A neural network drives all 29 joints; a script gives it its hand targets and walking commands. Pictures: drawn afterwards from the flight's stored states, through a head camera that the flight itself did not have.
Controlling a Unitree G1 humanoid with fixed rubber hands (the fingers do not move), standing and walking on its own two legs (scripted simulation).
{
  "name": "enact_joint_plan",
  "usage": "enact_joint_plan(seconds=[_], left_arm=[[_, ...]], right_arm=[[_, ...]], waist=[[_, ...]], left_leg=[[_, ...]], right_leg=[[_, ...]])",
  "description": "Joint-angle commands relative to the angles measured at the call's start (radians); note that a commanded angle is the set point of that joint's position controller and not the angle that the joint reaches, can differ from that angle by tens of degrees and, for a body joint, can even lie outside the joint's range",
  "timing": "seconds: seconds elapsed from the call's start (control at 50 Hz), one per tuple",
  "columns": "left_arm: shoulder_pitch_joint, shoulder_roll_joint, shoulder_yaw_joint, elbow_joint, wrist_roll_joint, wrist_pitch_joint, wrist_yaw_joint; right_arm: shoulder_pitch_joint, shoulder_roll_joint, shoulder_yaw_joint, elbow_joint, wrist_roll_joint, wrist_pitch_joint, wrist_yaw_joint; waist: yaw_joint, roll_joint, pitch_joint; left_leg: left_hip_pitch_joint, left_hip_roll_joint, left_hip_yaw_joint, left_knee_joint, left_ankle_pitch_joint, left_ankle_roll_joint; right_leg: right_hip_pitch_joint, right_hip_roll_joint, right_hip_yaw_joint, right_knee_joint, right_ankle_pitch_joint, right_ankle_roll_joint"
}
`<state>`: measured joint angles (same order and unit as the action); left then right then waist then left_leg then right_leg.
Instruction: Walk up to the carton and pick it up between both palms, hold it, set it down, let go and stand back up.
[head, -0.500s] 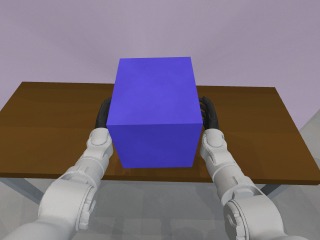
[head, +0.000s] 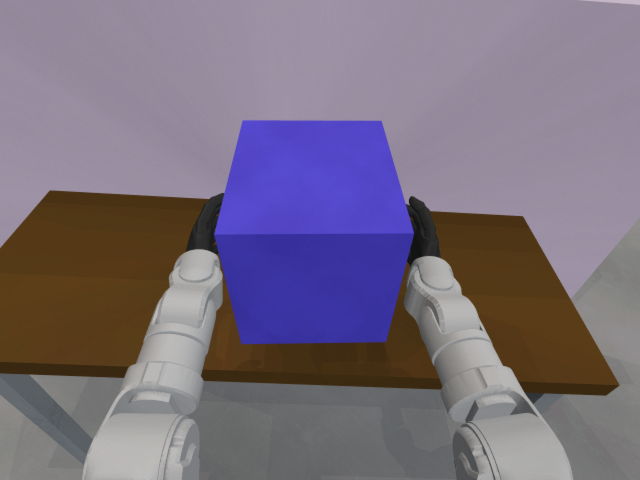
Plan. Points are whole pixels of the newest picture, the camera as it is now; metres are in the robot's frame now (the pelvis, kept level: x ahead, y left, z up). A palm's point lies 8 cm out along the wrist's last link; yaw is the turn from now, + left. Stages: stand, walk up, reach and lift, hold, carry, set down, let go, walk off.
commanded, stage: reach and lift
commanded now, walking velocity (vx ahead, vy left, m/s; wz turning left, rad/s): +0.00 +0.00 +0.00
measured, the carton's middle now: (313, 229) +0.42 +0.01 +0.12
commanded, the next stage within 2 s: hold in 1.46 s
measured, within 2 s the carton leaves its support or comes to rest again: neither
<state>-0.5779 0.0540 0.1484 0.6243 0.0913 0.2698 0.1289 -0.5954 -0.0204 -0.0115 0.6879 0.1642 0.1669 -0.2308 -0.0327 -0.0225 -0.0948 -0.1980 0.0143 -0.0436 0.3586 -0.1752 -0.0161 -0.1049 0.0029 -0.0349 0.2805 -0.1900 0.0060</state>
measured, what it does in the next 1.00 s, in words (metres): stands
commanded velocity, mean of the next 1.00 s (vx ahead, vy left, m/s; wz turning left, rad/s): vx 0.00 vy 0.00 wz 0.00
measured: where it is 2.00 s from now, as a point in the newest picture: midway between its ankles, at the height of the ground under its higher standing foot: outside the picture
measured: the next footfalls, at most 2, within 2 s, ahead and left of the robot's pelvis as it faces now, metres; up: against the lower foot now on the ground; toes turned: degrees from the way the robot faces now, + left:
none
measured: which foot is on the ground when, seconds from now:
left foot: down 0.00-1.00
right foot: down 0.00-1.00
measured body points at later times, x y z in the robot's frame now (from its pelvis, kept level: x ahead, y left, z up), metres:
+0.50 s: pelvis -0.02 +0.00 +0.00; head -0.06 +0.02 +0.45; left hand +0.36 +0.15 +0.14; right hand +0.35 -0.14 +0.13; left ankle +0.01 +0.13 -0.75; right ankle -0.03 -0.12 -0.75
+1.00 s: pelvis -0.01 +0.00 +0.00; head -0.05 +0.02 +0.45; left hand +0.37 +0.15 +0.15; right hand +0.36 -0.14 +0.14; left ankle +0.01 +0.13 -0.75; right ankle -0.03 -0.12 -0.75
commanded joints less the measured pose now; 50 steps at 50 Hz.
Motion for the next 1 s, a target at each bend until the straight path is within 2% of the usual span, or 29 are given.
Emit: enact_joint_plan(seconds=[0.0, 0.02, 0.04, 0.08, 0.1, 0.12, 0.14, 0.18, 0.2, 0.28, 0.3, 0.32, 0.34, 0.36, 0.4, 0.42, 0.46, 0.5, 0.52, 0.56, 0.58, 0.68, 0.7, 0.72, 0.74, 0.84, 0.86, 0.92, 0.98], left_arm=[[-0.836, -0.830, -0.509, -0.413, -0.056, -0.055, -0.203], [-0.820, -0.851, -0.519, -0.456, -0.080, -0.049, -0.198], [-0.812, -0.835, -0.523, -0.445, -0.055, -0.029, -0.196], [-0.812, -0.827, -0.514, -0.453, -0.057, -0.006, -0.207], [-0.808, -0.837, -0.548, -0.509, -0.064, -0.001, -0.206], [-0.817, -0.841, -0.550, -0.495, -0.069, 0.007, -0.199], [-0.801, -0.847, -0.556, -0.493, -0.069, 0.021, -0.194], [-0.752, -0.840, -0.542, -0.468, -0.059, 0.051, -0.201], [-0.746, -0.842, -0.521, -0.455, -0.053, 0.060, -0.204], [-0.772, -0.860, -0.538, -0.494, -0.060, 0.081, -0.214], [-0.745, -0.851, -0.512, -0.450, -0.037, 0.085, -0.216], [-0.735, -0.847, -0.523, -0.470, -0.047, 0.089, -0.216], [-0.731, -0.846, -0.516, -0.452, -0.027, 0.097, -0.215], [-0.745, -0.834, -0.489, -0.460, -0.027, 0.090, -0.216], [-0.741, -0.818, -0.487, -0.467, -0.032, 0.093, -0.214], [-0.762, -0.815, -0.485, -0.436, -0.032, 0.101, -0.217], [-0.730, -0.814, -0.452, -0.407, -0.015, 0.103, -0.223], [-0.793, -0.807, -0.462, -0.448, -0.023, 0.094, -0.230], [-0.775, -0.850, -0.478, -0.413, -0.024, 0.098, -0.226], [-0.802, -0.840, -0.473, -0.418, -0.027, 0.095, -0.219], [-0.814, -0.844, -0.479, -0.420, -0.034, 0.102, -0.216], [-0.759, -0.835, -0.468, -0.410, -0.028, 0.113, -0.213], [-0.790, -0.834, -0.474, -0.428, -0.037, 0.116, -0.212], [-0.812, -0.831, -0.483, -0.445, -0.037, 0.115, -0.212], [-0.841, -0.840, -0.507, -0.477, -0.051, 0.113, -0.209], [-0.749, -0.828, -0.501, -0.479, -0.035, 0.133, -0.204], [-0.737, -0.827, -0.495, -0.471, -0.032, 0.141, -0.209], [-0.787, -0.831, -0.510, -0.489, -0.047, 0.155, -0.219], [-0.739, -0.818, -0.521, -0.547, -0.047, 0.161, -0.214]], right_arm=[[-0.800, 0.736, 0.430, -0.432, 0.071, -0.039, 0.147], [-0.815, 0.730, 0.451, -0.453, 0.075, -0.041, 0.146], [-0.830, 0.706, 0.433, -0.480, 0.076, -0.031, 0.149], [-0.743, 0.706, 0.402, -0.408, 0.061, -0.011, 0.152], [-0.731, 0.697, 0.398, -0.447, 0.048, -0.007, 0.151], [-0.745, 0.684, 0.402, -0.425, 0.051, -0.003, 0.155], [-0.778, 0.672, 0.404, -0.461, 0.064, -0.009, 0.157], [-0.801, 0.671, 0.429, -0.496, 0.073, 0.007, 0.156], [-0.754, 0.689, 0.408, -0.449, 0.046, 0.019, 0.155], [-0.809, 0.712, 0.418, -0.506, 0.058, 0.017, 0.152], [-0.825, 0.697, 0.414, -0.457, 0.066, 0.024, 0.152], [-0.827, 0.703, 0.437, -0.503, 0.067, 0.021, 0.149], [-0.814, 0.717, 0.423, -0.487, 0.066, 0.022, 0.149], [-0.841, 0.713, 0.438, -0.504, 0.054, 0.021, 0.151], [-0.840, 0.724, 0.437, -0.521, 0.048, 0.025, 0.151], [-0.856, 0.721, 0.426, -0.515, 0.054, 0.023, 0.147], [-0.828, 0.733, 0.426, -0.481, 0.045, 0.026, 0.141], [-0.845, 0.746, 0.402, -0.486, 0.020, 0.020, 0.143], [-0.889, 0.744, 0.409, -0.495, 0.031, 0.016, 0.146], [-0.865, 0.744, 0.385, -0.430, 0.027, 0.021, 0.148], [-0.883, 0.726, 0.382, -0.462, 0.026, 0.017, 0.149], [-0.880, 0.719, 0.423, -0.470, 0.043, 0.030, 0.146], [-0.876, 0.716, 0.409, -0.457, 0.051, 0.031, 0.145], [-0.870, 0.727, 0.403, -0.466, 0.040, 0.031, 0.145], [-0.862, 0.736, 0.399, -0.446, 0.048, 0.028, 0.143], [-0.840, 0.708, 0.423, -0.514, 0.069, 0.035, 0.130], [-0.852, 0.695, 0.421, -0.528, 0.056, 0.036, 0.130], [-0.855, 0.691, 0.404, -0.511, 0.080, 0.046, 0.122], [-0.796, 0.700, 0.446, -0.527, 0.089, 0.054, 0.119]], waist=[[-0.026, 0.093, -0.527], [-0.005, 0.101, -0.522], [-0.019, 0.114, -0.526], [-0.048, 0.104, -0.430], [-0.056, 0.119, -0.480], [-0.049, 0.147, -0.456], [-0.059, 0.138, -0.454], [-0.036, 0.097, -0.454], [-0.043, 0.066, -0.415], [-0.047, 0.085, -0.429], [-0.032, 0.094, -0.396], [-0.038, 0.062, -0.399], [-0.017, 0.086, -0.401], [-0.006, 0.027, -0.423], [-0.011, 0.009, -0.419], [-0.023, 0.046, -0.426], [-0.012, 0.011, -0.394], [-0.007, 0.018, -0.395], [0.004, 0.050, -0.400], [-0.020, 0.055, -0.393], [-0.026, 0.063, -0.418], [-0.019, 0.048, -0.412], [-0.027, 0.082, -0.428], [-0.030, 0.046, -0.442], [-0.050, 0.072, -0.447], [-0.042, 0.071, -0.438], [-0.038, 0.040, -0.438], [-0.072, 0.085, -0.385], [-0.060, 0.065, -0.428]], left_leg=[[0.365, -0.075, -0.025, 0.054, 0.509, -0.063], [0.378, -0.069, -0.029, 0.058, 0.543, -0.071], [0.386, -0.062, -0.036, 0.059, 0.517, -0.071], [0.356, -0.067, -0.024, 0.048, 0.439, -0.076], [0.389, -0.061, -0.020, 0.041, 0.434, -0.077], [0.389, -0.057, -0.026, 0.043, 0.446, -0.082], [0.383, -0.054, -0.022, 0.041, 0.439, -0.083], [0.355, -0.059, -0.015, 0.043, 0.426, -0.069], [0.335, -0.067, -0.017, 0.031, 0.398, -0.060], [0.304, -0.070, -0.009, 0.024, 0.347, -0.061], [0.301, -0.072, -0.001, 0.010, 0.333, -0.056], [0.307, -0.066, -0.005, 0.004, 0.320, -0.043], [0.290, -0.072, -0.002, 0.007, 0.306, -0.047], [0.276, -0.068, -0.001, -0.002, 0.301, -0.028], [0.268, -0.071, 0.006, 0.000, 0.288, -0.022], [0.268, -0.077, 0.010, 0.007, 0.261, -0.030], [0.268, -0.076, 0.011, -0.015, 0.217, -0.004], [0.246, -0.079, 0.020, -0.026, 0.183, -0.006], [0.225, -0.080, 0.019, -0.016, 0.162, -0.007], [0.227, -0.077, 0.012, -0.013, 0.158, -0.009], [0.242, -0.074, 0.016, -0.012, 0.172, -0.009], [0.265, -0.067, -0.001, -0.006, 0.244, -0.012], [0.275, -0.072, 0.005, 0.002, 0.227, -0.021], [0.269, -0.069, -0.004, -0.004, 0.219, -0.017], [0.270, -0.075, -0.001, 0.011, 0.249, -0.033], [0.296, -0.074, -0.010, 0.027, 0.308, -0.032], [0.289, -0.070, -0.008, 0.021, 0.295, -0.025], [0.287, -0.070, -0.010, 0.030, 0.282, -0.045], [0.306, -0.066, -0.025, 0.035, 0.344, -0.036]], right_leg=[[0.059, 0.056, 0.000, -0.007, 0.442, 0.046], [0.068, 0.067, -0.006, -0.004, 0.430, 0.037], [0.037, 0.062, -0.004, -0.009, 0.384, 0.026], [0.001, 0.066, -0.010, -0.021, 0.304, 0.023], [-0.011, 0.063, -0.022, -0.021, 0.297, 0.028], [-0.004, 0.072, -0.022, -0.026, 0.282, 0.017], [-0.009, 0.063, -0.024, -0.027, 0.273, 0.015], [0.002, 0.073, -0.031, -0.009, 0.272, 0.025], [-0.003, 0.075, -0.024, -0.018, 0.252, 0.030], [0.004, 0.065, -0.032, -0.015, 0.239, 0.028], [0.009, 0.062, -0.030, -0.014, 0.237, 0.040], [0.026, 0.066, -0.022, -0.019, 0.226, 0.043], [0.035, 0.065, -0.029, -0.016, 0.224, 0.043], [0.039, 0.067, -0.015, -0.012, 0.229, 0.048], [0.042, 0.065, -0.012, -0.013, 0.242, 0.055], [0.039, 0.057, -0.014, -0.012, 0.242, 0.056], [0.029, 0.042, 0.001, -0.029, 0.232, 0.062], [0.041, 0.054, -0.021, -0.019, 0.191, 0.066], [0.041, 0.052, -0.006, -0.023, 0.176, 0.055], [0.008, 0.056, -0.017, -0.019, 0.126, 0.056], [-0.004, 0.048, -0.016, -0.030, 0.122, 0.053], [0.043, 0.058, -0.003, -0.029, 0.185, 0.042], [0.031, 0.052, -0.010, -0.023, 0.186, 0.048], [0.027, 0.061, -0.010, -0.026, 0.172, 0.047], [0.040, 0.056, -0.014, -0.019, 0.218, 0.046], [0.054, 0.062, -0.025, -0.012, 0.272, 0.050], [0.052, 0.068, -0.025, -0.013, 0.254, 0.048], [0.030, 0.065, -0.027, -0.026, 0.205, 0.042], [0.074, 0.059, -0.012, -0.008, 0.296, 0.049]])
